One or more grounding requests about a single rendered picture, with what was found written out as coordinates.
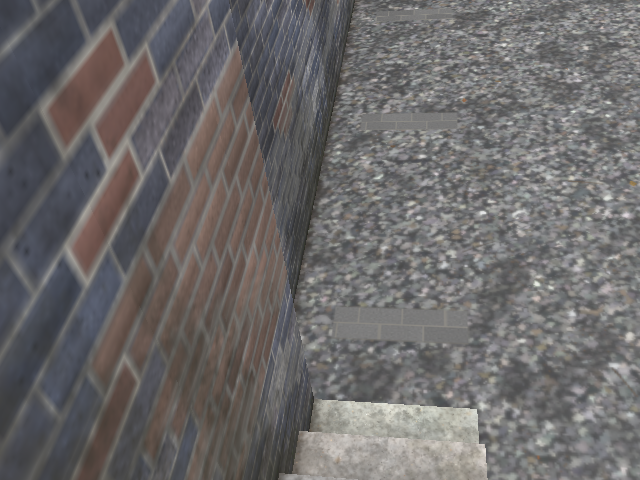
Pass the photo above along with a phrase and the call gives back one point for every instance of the stairs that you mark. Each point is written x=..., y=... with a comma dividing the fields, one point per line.
x=350, y=440

